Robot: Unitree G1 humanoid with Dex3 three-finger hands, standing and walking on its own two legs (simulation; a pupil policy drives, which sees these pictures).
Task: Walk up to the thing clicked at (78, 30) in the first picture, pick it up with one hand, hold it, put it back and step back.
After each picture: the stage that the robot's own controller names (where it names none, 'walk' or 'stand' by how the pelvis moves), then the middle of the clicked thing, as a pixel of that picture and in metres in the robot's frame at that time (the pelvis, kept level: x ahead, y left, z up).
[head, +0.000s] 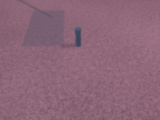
stand; (78, 37) +1.47 +0.05 -0.65
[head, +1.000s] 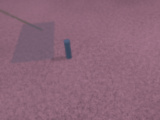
walk; (67, 49) +1.34 +0.26 -0.65
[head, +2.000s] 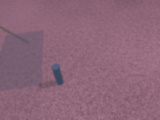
walk; (58, 75) +0.86 +0.31 -0.65
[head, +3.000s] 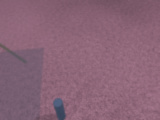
walk; (59, 110) +0.55 +0.21 -0.63
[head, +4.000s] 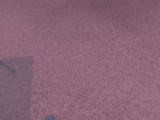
stand; out of the picture +0.45 +0.22 -0.65
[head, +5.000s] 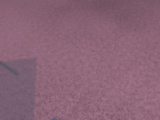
stand; out of the picture +0.42 +0.20 -0.65
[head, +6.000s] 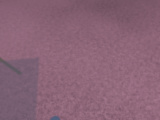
stand; out of the picture +0.45 +0.19 -0.66
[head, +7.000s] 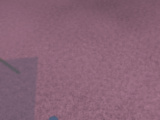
stand; out of the picture +0.44 +0.21 -0.66
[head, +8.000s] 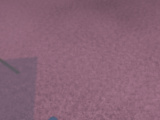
stand; out of the picture +0.43 +0.21 -0.66
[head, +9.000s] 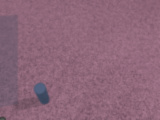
go down; (42, 94) +0.47 +0.21 -0.53
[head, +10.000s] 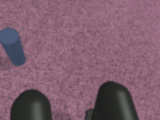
go down; (14, 50) +0.52 +0.24 -0.25
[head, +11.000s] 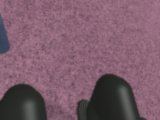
close in; out of the picture +0.51 +0.25 -0.22
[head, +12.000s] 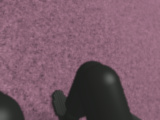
close; out of the picture +0.50 +0.29 -0.17
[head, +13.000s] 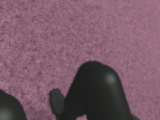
lift; out of the picture +0.48 +0.29 -0.17
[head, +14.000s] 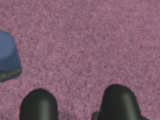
lift; (6, 60) +0.39 +0.24 -0.04
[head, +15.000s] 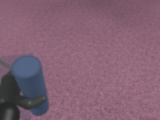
hold; (34, 90) +0.31 +0.16 +0.07
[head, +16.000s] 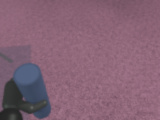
hold; (36, 95) +0.31 +0.16 +0.02
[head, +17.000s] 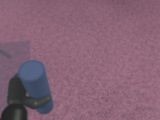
crouch; (39, 91) +0.33 +0.15 +0.01
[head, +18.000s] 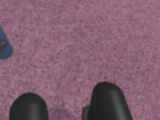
crouch; out of the picture +0.49 +0.22 -0.06
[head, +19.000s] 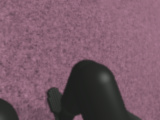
lower; out of the picture +0.48 +0.28 -0.18
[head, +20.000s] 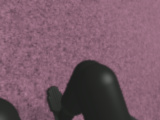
lower; out of the picture +0.49 +0.29 -0.18
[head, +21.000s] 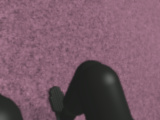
lower; out of the picture +0.48 +0.29 -0.18
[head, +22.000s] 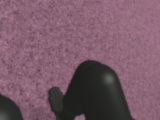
lower; out of the picture +0.48 +0.29 -0.18
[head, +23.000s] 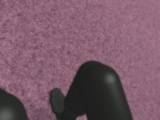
loosen; out of the picture +0.48 +0.26 -0.18
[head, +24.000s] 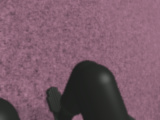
withdraw; out of the picture +0.48 +0.27 -0.18
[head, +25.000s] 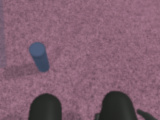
walk; (40, 59) +0.50 +0.19 -0.33
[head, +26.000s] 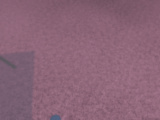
stand; out of the picture +0.42 +0.16 -0.59
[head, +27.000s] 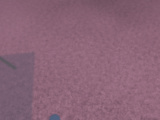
stand; out of the picture +0.44 +0.17 -0.60
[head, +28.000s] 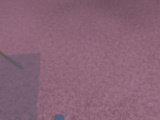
stand; out of the picture +0.44 +0.16 -0.63
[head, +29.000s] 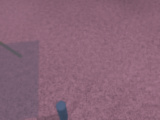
walk; (62, 111) +0.47 +0.15 -0.64
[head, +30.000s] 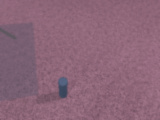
walk; (63, 88) +0.59 +0.11 -0.64
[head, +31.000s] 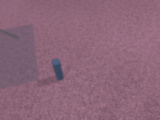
walk; (58, 70) +0.83 +0.28 -0.63
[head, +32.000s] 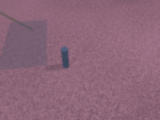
stand; (65, 57) +1.08 +0.20 -0.64
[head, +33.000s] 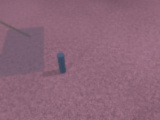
stand; (61, 63) +1.09 +0.21 -0.66
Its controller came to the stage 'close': yes
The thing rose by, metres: 0.68
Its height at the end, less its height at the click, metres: +0.00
